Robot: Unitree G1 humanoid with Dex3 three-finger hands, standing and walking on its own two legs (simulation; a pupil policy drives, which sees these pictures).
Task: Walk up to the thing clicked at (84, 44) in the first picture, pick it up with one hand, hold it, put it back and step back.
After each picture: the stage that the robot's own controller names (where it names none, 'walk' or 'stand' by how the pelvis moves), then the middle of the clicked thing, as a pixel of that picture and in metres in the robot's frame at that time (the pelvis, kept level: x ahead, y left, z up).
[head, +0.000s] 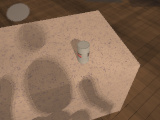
stand; (83, 52) +0.65 +0.02 -0.12
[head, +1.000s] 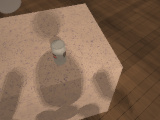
rise first; (59, 52) +0.57 +0.16 -0.09
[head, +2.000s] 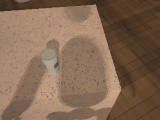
rise first; (50, 62) +0.48 +0.17 -0.08
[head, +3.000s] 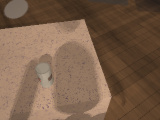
stand; (44, 75) +0.47 +0.20 -0.12
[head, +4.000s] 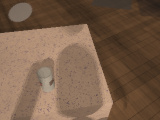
stand; (46, 79) +0.46 +0.19 -0.13
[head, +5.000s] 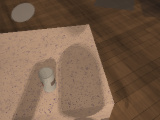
stand; (47, 80) +0.46 +0.19 -0.13
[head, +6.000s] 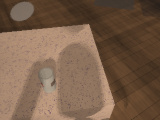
stand; (47, 80) +0.46 +0.18 -0.13
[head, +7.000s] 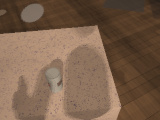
rise first; (54, 80) +0.46 +0.18 -0.12
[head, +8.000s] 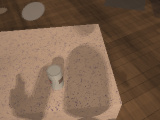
go down; (55, 77) +0.47 +0.17 -0.12
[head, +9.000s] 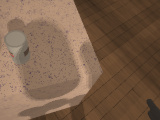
go down; (18, 48) +0.49 +0.17 -0.04
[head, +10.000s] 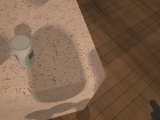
close in; (23, 51) +0.48 +0.17 -0.04
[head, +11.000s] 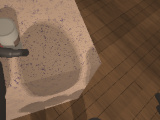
close; (8, 38) +0.50 +0.18 +0.00
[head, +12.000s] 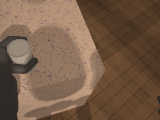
lift; (22, 57) +0.44 +0.16 -0.01
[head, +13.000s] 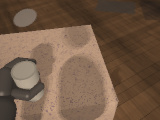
lift; (29, 82) +0.31 +0.17 +0.12
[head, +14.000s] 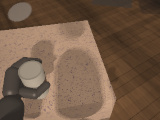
hold; (35, 81) +0.32 +0.16 +0.09
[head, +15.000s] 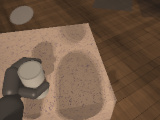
hold; (34, 81) +0.32 +0.16 +0.10
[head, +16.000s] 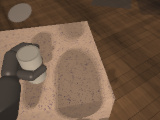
crouch; (32, 65) +0.37 +0.17 +0.11
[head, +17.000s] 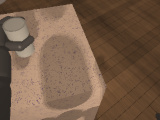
lower; (20, 38) +0.48 +0.18 +0.10
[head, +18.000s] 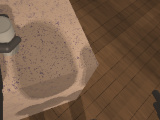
lower; (4, 37) +0.51 +0.17 +0.00
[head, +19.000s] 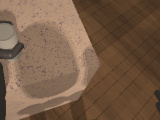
lower; (8, 43) +0.49 +0.17 +0.00
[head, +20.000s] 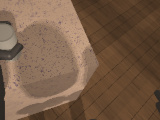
lower; (7, 44) +0.49 +0.17 +0.00
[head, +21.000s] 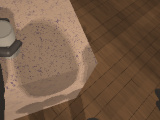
lower; (5, 41) +0.50 +0.17 +0.00
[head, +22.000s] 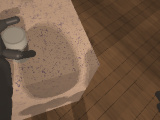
open; (17, 45) +0.48 +0.15 -0.01
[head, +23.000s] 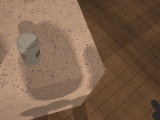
sink last; (29, 50) +0.47 +0.14 -0.03
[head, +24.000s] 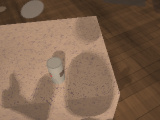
stand; (56, 71) +0.48 +0.16 -0.06
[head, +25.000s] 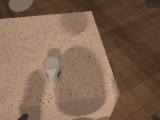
stand; (53, 71) +0.45 +0.15 -0.05
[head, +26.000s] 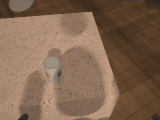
stand; (53, 70) +0.46 +0.14 -0.05
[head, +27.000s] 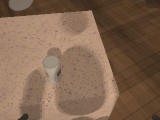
stand; (52, 70) +0.46 +0.15 -0.05
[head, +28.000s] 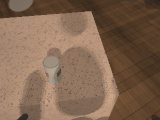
stand; (52, 70) +0.46 +0.15 -0.05
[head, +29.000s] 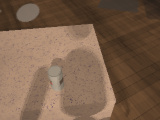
stand; (56, 78) +0.47 +0.15 -0.12
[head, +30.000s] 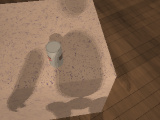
walk; (55, 54) +0.52 +0.14 -0.10
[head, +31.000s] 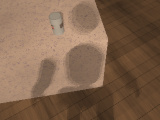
walk; (56, 24) +0.75 +0.20 -0.10
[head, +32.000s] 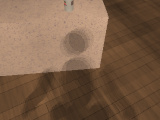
stand; (68, 2) +1.06 +0.12 -0.10
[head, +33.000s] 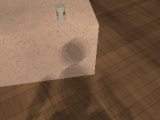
stand; (60, 12) +1.07 +0.17 -0.12
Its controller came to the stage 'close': yes
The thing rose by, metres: 0.21
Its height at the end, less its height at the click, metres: +0.00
